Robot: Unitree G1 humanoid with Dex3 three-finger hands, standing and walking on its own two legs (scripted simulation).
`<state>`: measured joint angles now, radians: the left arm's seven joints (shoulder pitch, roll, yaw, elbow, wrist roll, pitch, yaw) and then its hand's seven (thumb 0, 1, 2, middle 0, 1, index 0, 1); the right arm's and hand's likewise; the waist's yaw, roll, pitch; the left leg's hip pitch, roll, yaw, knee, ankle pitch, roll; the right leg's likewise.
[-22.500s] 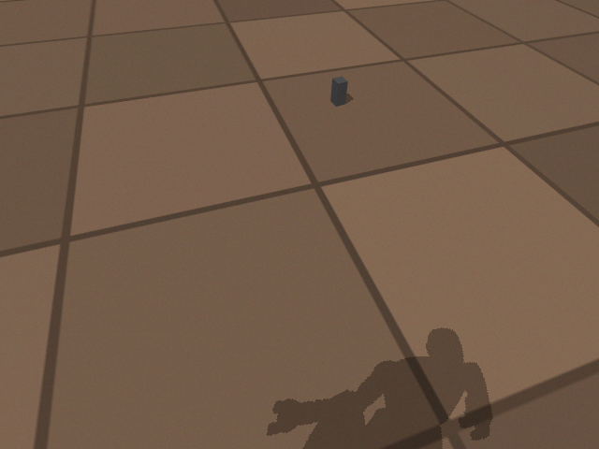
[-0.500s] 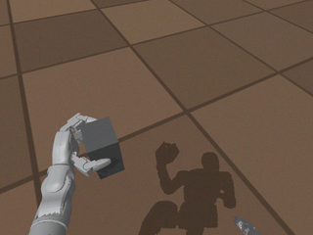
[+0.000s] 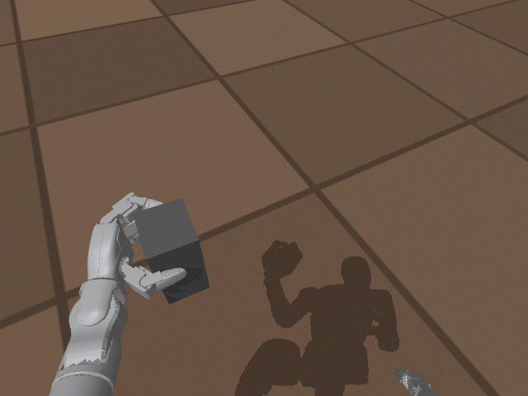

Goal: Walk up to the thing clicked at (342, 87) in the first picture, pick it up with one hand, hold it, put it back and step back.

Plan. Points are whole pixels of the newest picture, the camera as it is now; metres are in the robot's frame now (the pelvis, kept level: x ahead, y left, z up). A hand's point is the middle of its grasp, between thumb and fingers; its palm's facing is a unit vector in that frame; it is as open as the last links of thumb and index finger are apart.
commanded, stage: hold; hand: left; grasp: from the side
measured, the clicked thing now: (175, 254) +0.34 +0.14 +0.03
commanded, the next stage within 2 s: crouch in 0.50 s
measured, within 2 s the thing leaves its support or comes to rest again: neither
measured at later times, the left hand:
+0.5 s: hand (153, 244) +0.33 +0.17 +0.06, palm faces +0.09 -1.00 -0.02, open 11.3 cm
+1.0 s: hand (162, 268) +0.33 +0.17 -0.02, palm faces +0.16 -0.99 +0.00, open 11.3 cm
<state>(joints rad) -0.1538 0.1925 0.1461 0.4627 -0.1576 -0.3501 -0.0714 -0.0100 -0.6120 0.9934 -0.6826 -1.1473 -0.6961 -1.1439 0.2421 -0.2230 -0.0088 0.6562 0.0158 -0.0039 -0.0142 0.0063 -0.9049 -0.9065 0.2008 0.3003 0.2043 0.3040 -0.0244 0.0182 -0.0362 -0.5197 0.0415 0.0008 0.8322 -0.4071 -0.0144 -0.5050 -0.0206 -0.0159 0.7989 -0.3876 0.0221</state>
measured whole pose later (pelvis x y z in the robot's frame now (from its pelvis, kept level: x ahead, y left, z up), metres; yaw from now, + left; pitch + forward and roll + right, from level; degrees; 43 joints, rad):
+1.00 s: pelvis -0.02 +0.00 -0.03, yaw +0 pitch +13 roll -1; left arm -0.24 0.17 0.20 0.65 -0.13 -0.52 -0.03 -0.01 -0.61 0.99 -0.70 -1.13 -0.71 -1.12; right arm 0.20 -0.23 -0.03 0.65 -0.02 -0.04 0.02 0.00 -0.88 -0.90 0.20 0.30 0.21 0.30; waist -0.04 -0.01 -0.06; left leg -0.80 0.04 -0.02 1.03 -0.46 -0.02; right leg -0.78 -0.03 -0.02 1.00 -0.45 0.02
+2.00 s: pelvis -0.09 +0.00 -0.38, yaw -4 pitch +30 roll -5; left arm -0.68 0.42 0.51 1.12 -0.07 -0.79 -0.09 -0.01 -0.61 0.99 -0.69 -1.14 -0.70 -1.13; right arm 0.09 -0.27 0.07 0.73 -0.13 0.02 0.10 0.00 -0.91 -0.91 0.20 0.30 0.21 0.30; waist -0.15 -0.03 -0.07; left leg -2.18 0.02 -0.12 2.34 -0.68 -0.04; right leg -2.14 -0.01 -0.04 2.28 -0.66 0.02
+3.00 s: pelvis -0.09 +0.01 -0.45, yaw -10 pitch +21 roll -12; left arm -0.65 0.65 0.59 1.24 -0.06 -0.95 -0.02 -0.01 -0.61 1.00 -0.69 -1.14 -0.70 -1.13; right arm -0.05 -0.34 0.30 0.65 -0.26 0.05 0.15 0.00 -0.91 -0.91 0.20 0.30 0.21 0.30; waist -0.24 -0.16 0.18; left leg -2.26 0.00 -0.27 2.60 -0.71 -0.04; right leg -2.17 0.03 -0.14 2.43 -0.64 0.06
